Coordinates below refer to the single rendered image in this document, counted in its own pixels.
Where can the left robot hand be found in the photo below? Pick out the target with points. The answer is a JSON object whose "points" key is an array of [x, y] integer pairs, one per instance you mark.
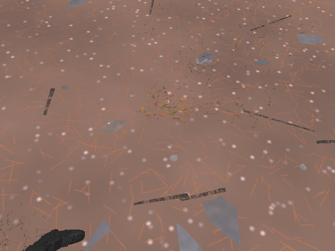
{"points": [[56, 239]]}

